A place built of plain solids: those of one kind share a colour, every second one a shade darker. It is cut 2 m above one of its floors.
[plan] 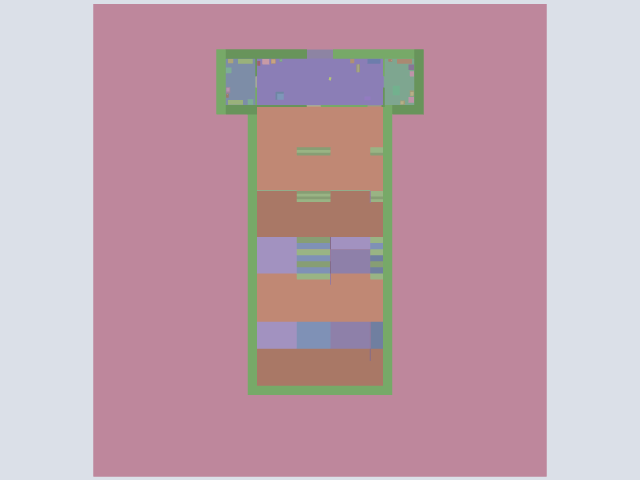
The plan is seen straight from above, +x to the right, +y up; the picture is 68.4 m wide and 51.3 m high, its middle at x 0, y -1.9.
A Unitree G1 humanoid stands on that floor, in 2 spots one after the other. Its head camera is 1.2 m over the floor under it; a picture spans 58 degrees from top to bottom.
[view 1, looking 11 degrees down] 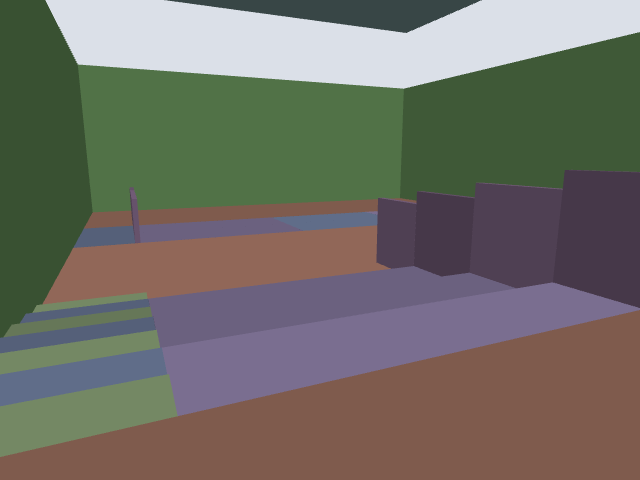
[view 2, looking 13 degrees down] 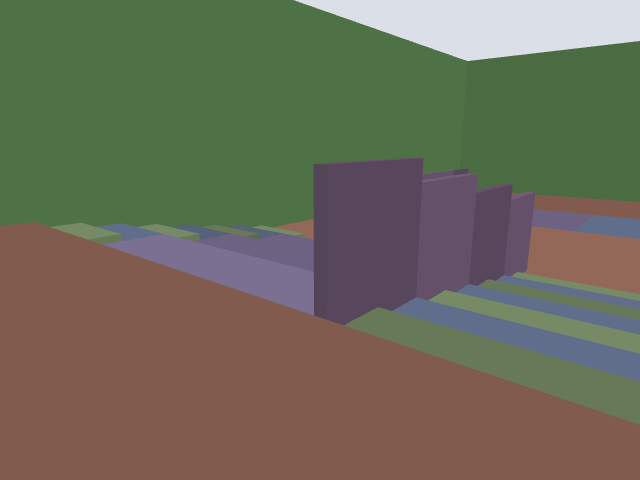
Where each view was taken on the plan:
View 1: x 5.53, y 0.38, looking -114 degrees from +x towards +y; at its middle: floor_gang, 10.70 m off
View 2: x -0.68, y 0.57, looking -50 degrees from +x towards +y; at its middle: wall_sep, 2.88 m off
